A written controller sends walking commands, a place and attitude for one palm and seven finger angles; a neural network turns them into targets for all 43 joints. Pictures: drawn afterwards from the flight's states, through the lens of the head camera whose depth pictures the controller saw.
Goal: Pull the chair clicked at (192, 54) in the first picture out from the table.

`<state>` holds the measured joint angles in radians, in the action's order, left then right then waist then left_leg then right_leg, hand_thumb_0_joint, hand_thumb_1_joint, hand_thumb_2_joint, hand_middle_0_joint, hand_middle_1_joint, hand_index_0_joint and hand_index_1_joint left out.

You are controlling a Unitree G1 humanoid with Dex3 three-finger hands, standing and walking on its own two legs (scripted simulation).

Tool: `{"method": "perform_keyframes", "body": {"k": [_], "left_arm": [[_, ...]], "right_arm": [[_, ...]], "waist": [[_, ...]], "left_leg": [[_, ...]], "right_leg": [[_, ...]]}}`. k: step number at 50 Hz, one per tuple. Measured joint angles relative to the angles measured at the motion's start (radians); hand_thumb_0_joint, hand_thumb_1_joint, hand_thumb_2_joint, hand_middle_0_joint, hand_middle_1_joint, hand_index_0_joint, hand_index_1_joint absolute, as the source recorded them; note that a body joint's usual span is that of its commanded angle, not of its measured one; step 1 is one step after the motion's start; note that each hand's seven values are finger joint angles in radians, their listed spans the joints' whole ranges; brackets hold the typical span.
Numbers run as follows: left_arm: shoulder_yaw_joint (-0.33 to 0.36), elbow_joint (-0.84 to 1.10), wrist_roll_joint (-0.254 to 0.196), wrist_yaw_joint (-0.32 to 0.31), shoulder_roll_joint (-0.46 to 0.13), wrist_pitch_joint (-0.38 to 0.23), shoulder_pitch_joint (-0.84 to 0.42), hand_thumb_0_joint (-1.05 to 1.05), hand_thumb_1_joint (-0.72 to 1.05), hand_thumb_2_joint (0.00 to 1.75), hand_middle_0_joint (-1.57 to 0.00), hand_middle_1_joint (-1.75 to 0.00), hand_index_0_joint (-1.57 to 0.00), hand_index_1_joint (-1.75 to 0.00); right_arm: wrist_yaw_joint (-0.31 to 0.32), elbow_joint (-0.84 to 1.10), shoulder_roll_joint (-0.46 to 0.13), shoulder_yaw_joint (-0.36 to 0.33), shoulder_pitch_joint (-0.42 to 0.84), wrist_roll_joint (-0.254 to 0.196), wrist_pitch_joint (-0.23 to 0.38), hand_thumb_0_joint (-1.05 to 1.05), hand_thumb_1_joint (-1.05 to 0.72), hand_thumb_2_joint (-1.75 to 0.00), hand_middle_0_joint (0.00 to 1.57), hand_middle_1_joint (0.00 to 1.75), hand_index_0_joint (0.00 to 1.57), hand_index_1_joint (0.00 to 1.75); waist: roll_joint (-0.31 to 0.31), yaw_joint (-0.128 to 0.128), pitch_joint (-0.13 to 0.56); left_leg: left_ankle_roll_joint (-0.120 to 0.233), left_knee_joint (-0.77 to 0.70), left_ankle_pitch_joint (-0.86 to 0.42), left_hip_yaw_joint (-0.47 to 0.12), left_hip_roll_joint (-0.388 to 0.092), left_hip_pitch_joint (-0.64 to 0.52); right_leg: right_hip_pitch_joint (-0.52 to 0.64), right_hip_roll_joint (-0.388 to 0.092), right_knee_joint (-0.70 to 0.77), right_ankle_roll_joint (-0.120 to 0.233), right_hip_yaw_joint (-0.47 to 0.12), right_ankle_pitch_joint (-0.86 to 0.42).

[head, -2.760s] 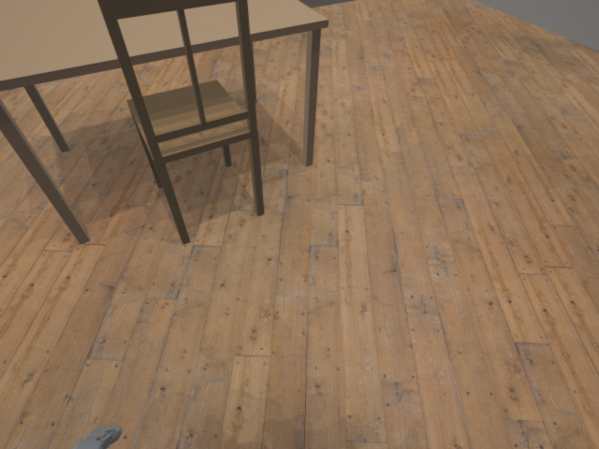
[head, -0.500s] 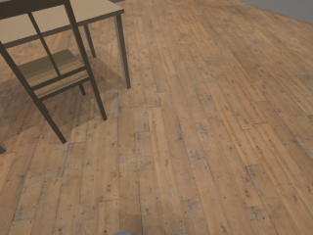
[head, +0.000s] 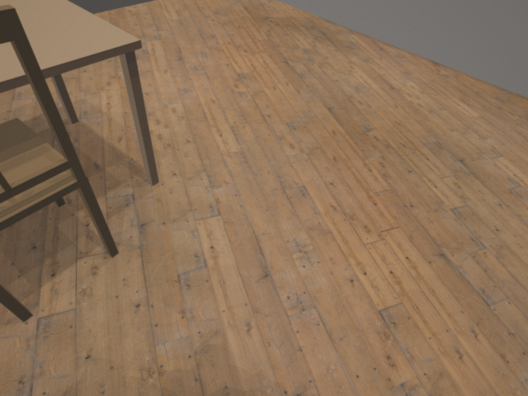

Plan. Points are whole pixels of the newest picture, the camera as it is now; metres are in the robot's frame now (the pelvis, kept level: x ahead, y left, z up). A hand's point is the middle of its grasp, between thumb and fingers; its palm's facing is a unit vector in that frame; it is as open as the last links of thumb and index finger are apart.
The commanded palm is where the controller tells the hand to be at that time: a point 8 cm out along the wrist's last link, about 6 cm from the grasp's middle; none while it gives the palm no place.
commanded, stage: walk to a spot facing it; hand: left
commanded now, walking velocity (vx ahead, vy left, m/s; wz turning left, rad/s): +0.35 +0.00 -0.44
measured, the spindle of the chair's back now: out of the picture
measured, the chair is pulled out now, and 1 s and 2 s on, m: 0.00 0.00 0.00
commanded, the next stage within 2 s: turn to face it in 1.32 s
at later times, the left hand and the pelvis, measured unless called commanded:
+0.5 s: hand (207, 294) +0.34 +0.13 -0.19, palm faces -0.26 -0.96 -0.10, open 7.4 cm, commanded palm none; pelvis +0.20 +0.00 -0.02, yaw -14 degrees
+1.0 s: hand (193, 242) +0.47 +0.19 -0.19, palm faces -0.31 -0.93 -0.18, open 7.4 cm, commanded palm none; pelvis +0.43 +0.00 -0.01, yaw -27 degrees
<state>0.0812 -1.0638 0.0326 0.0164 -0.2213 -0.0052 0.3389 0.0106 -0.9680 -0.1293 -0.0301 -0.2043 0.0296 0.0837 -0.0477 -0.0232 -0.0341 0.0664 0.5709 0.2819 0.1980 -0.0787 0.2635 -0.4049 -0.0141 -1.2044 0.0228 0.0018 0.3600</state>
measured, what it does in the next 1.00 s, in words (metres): walks ahead, turning right: right foot, then left foot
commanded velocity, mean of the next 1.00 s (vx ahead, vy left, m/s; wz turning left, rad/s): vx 0.30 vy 0.00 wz -0.47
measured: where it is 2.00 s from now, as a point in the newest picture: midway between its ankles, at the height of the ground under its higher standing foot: (273, 324)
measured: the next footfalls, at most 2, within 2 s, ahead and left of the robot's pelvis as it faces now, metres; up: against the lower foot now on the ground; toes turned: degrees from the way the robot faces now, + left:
right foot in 0.52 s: +0.30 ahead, -0.09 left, +0.00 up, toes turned -22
left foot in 0.94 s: +0.58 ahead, +0.08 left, +0.00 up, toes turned -15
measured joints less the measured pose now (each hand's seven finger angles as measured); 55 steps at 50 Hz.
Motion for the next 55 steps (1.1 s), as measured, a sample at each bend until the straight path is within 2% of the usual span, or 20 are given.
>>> {"method": "perform_keyframes", "body": {"k": [6, 11, 16, 21, 23, 25, 26, 27, 29, 31, 33, 36, 39, 42, 45, 47, 49, 52, 55], "left_arm": [[0.02, 0.059, 0.008, 0.006, -0.015, 0.021, -0.076, 0.01, 0.91, 0.9, -0.19, -0.3, -0.2, -0.29], [0.018, 0.068, 0.008, 0.011, 0.0, 0.038, -0.119, 0.0, 0.91, 0.9, -0.19, -0.3, -0.19, -0.29], [0.001, 0.06, 0.006, 0.02, 0.032, 0.051, -0.159, 0.0, 0.91, 0.9, -0.19, -0.3, -0.19, -0.29], [-0.016, 0.071, 0.002, 0.022, 0.065, 0.044, -0.21, 0.01, 0.91, 0.9, -0.19, -0.3, -0.2, -0.29], [-0.02, 0.083, 0.002, 0.02, 0.073, 0.031, -0.222, 0.01, 0.91, 0.9, -0.19, -0.3, -0.2, -0.29], [-0.022, 0.093, 0.004, 0.019, 0.074, 0.01, -0.216, 0.01, 0.91, 0.9, -0.19, -0.3, -0.2, -0.29], [-0.024, 0.102, 0.005, 0.02, 0.067, -0.005, -0.204, 0.01, 0.9, 0.9, -0.2, -0.3, -0.2, -0.29], [-0.021, 0.104, -0.001, 0.014, 0.068, -0.02, -0.196, 0.0, 0.9, 0.9, -0.2, -0.3, -0.2, -0.29], [-0.02, 0.095, -0.016, 0.0, 0.07, -0.027, -0.173, 0.0, 0.9, 0.9, -0.2, -0.3, -0.2, -0.29], [-0.006, 0.084, -0.025, -0.018, 0.057, -0.032, -0.139, -0.01, 0.92, 0.9, -0.2, -0.3, -0.2, -0.29], [-0.006, 0.062, -0.018, -0.027, 0.039, -0.035, -0.103, -0.01, 0.93, 0.9, -0.2, -0.3, -0.2, -0.29], [-0.011, 0.032, -0.008, -0.025, 0.035, -0.038, -0.057, -0.01, 0.93, 0.9, -0.2, -0.3, -0.2, -0.29], [-0.015, 0.018, -0.006, -0.016, 0.04, -0.045, -0.025, 0.0, 0.92, 0.9, -0.2, -0.3, -0.2, -0.29], [-0.017, 0.019, -0.006, -0.012, 0.042, -0.049, -0.005, 0.0, 0.91, 0.9, -0.2, -0.3, -0.2, -0.29], [-0.016, 0.023, -0.005, -0.01, 0.043, -0.043, 0.013, 0.0, 0.91, 0.9, -0.2, -0.3, -0.2, -0.29], [-0.014, 0.024, -0.01, -0.008, 0.041, -0.036, 0.034, 0.0, 0.9, 0.9, -0.2, -0.3, -0.2, -0.29], [-0.006, 0.013, -0.019, -0.007, 0.03, -0.02, 0.027, 0.0, 0.9, 0.9, -0.2, -0.3, -0.2, -0.29], [0.003, 0.007, -0.015, -0.004, 0.016, 0.002, 0.006, 0.01, 0.9, 0.9, -0.2, -0.3, -0.2, -0.29], [0.014, 0.035, -0.008, 0.007, -0.001, 0.023, -0.041, 0.01, 0.91, 0.9, -0.2, -0.3, -0.2, -0.29]], "right_arm": [[0.022, -0.069, -0.031, -0.017, -0.127, -0.008, 0.005, -0.01, -0.95, -0.9, 0.2, 0.3, 0.2, 0.3], [0.027, -0.12, -0.018, -0.006, -0.222, -0.01, 0.0, 0.0, -0.93, -0.9, 0.2, 0.3, 0.2, 0.3], [0.029, -0.152, 0.017, 0.01, -0.292, -0.004, -0.002, 0.01, -0.92, -0.9, 0.2, 0.3, 0.2, 0.3], [0.025, -0.175, 0.049, 0.018, -0.335, 0.001, -0.013, 0.01, -0.91, -0.9, 0.2, 0.3, 0.2, 0.3], [0.022, -0.183, 0.058, 0.019, -0.346, -0.001, -0.022, 0.01, -0.91, -0.9, 0.2, 0.3, 0.2, 0.3], [0.016, -0.19, 0.066, 0.018, -0.357, -0.005, -0.033, 0.01, -0.91, -0.9, 0.2, 0.3, 0.2, 0.3], [0.011, -0.187, 0.072, 0.017, -0.37, -0.012, -0.04, 0.01, -0.91, -0.9, 0.21, 0.3, 0.2, 0.3], [0.007, -0.188, 0.069, 0.015, -0.356, -0.018, -0.049, 0.01, -0.91, -0.9, 0.21, 0.3, 0.2, 0.3], [0.004, -0.176, 0.051, 0.001, -0.293, -0.019, -0.067, 0.01, -0.91, -0.9, 0.21, 0.3, 0.2, 0.3], [0.004, -0.14, 0.035, -0.009, -0.224, -0.014, -0.072, 0.01, -0.91, -0.9, 0.21, 0.3, 0.2, 0.3], [0.004, -0.094, 0.02, -0.016, -0.15, -0.007, -0.069, 0.01, -0.91, -0.9, 0.2, 0.3, 0.2, 0.3], [0.016, -0.035, -0.022, -0.033, -0.054, 0.004, -0.067, 0.03, -0.95, -0.9, 0.2, 0.3, 0.2, 0.3], [0.001, 0.007, -0.067, -0.043, 0.013, 0.002, -0.056, 0.03, -0.96, -0.9, 0.2, 0.3, 0.2, 0.3], [-0.01, 0.027, -0.087, -0.04, 0.066, 0.002, -0.049, 0.02, -0.95, -0.9, 0.2, 0.3, 0.2, 0.3], [-0.015, 0.035, -0.088, -0.031, 0.101, 0.0, -0.044, 0.02, -0.94, -0.9, 0.2, 0.3, 0.2, 0.3], [-0.013, 0.041, -0.083, -0.02, 0.114, 0.002, -0.033, 0.01, -0.93, -0.9, 0.2, 0.3, 0.2, 0.3], [-0.009, 0.046, -0.061, -0.008, 0.132, 0.008, -0.015, 0.01, -0.92, -0.9, 0.2, 0.3, 0.2, 0.3], [-0.007, 0.056, -0.03, 0.013, 0.117, 0.007, -0.009, 0.01, -0.92, -0.9, 0.2, 0.3, 0.2, 0.3], [0.002, 0.043, -0.005, 0.019, 0.073, 0.005, -0.012, 0.01, -0.91, -0.9, 0.2, 0.3, 0.2, 0.3]], "waist": [[-0.004, 0.006, 0.015], [-0.001, 0.022, 0.013], [0.017, 0.053, -0.012], [0.039, 0.082, -0.05], [0.047, 0.082, -0.06], [0.042, 0.069, -0.058], [0.023, 0.061, -0.044], [0.028, 0.046, -0.042], [0.051, 0.041, -0.054], [0.061, 0.043, -0.044], [0.059, 0.045, -0.027], [0.065, 0.047, -0.007], [0.073, 0.033, -0.003], [0.068, 0.007, -0.014], [0.058, -0.027, -0.027], [0.048, -0.043, -0.028], [0.018, -0.049, -0.047], [0.01, -0.04, -0.054], [0.014, -0.022, -0.056]], "left_leg": [[0.008, -0.161, -0.003, 0.068, 0.027, -0.149], [0.004, -0.215, 0.036, 0.117, 0.046, -0.237], [-0.008, -0.244, 0.088, 0.158, 0.051, -0.32], [-0.036, -0.221, 0.168, 0.203, 0.033, -0.386], [-0.055, -0.155, 0.212, 0.222, 0.011, -0.392], [-0.072, 0.014, 0.237, 0.235, -0.023, -0.36], [-0.074, 0.172, 0.189, 0.219, -0.038, -0.3], [-0.083, 0.369, 0.188, 0.159, -0.056, -0.218], [-0.079, 0.669, 0.163, 0.0, -0.055, -0.06], [-0.082, 0.764, 0.094, -0.091, -0.061, 0.074], [-0.089, 0.735, 0.061, -0.133, -0.08, 0.179], [-0.108, 0.595, 0.026, -0.159, -0.103, 0.282], [-0.124, 0.423, -0.037, -0.158, -0.113, 0.321], [-0.127, 0.254, -0.073, -0.146, -0.099, 0.303], [-0.121, 0.112, -0.066, -0.12, -0.065, 0.24], [-0.111, -0.001, -0.113, -0.092, -0.038, 0.163], [-0.077, 0.044, -0.102, -0.054, -0.033, 0.145], [-0.057, 0.059, -0.018, 0.0, -0.058, 0.078], [-0.07, 0.0, -0.017, 0.035, -0.071, 0.006]], "right_leg": [[-0.202, -0.049, -0.028, -0.024, 0.007, -0.196], [-0.267, -0.058, 0.023, -0.033, 0.017, -0.265], [-0.229, -0.053, 0.211, -0.022, 0.087, -0.255], [-0.141, -0.006, 0.42, 0.026, 0.168, -0.167], [-0.093, 0.027, 0.472, 0.055, 0.195, -0.122], [-0.011, 0.053, 0.541, 0.086, 0.217, -0.112], [0.032, 0.048, 0.582, 0.122, 0.201, -0.129], [0.029, 0.056, 0.552, 0.135, 0.191, -0.109], [0.062, 0.082, 0.531, 0.124, 0.181, -0.058], [0.114, 0.099, 0.583, 0.097, 0.164, -0.053], [0.158, 0.106, 0.648, 0.088, 0.135, -0.069], [0.206, 0.098, 0.722, 0.081, 0.093, -0.081], [0.244, 0.085, 0.765, 0.06, 0.059, -0.073], [0.276, 0.072, 0.776, 0.037, 0.032, -0.046], [0.305, 0.06, 0.754, 0.013, 0.006, 0.005], [0.306, 0.053, 0.691, -0.005, -0.02, 0.061], [0.227, 0.037, 0.459, -0.007, -0.041, 0.126], [0.065, 0.024, 0.076, -0.021, -0.008, 0.144], [-0.053, -0.019, -0.037, -0.044, 0.046, 0.074]]}}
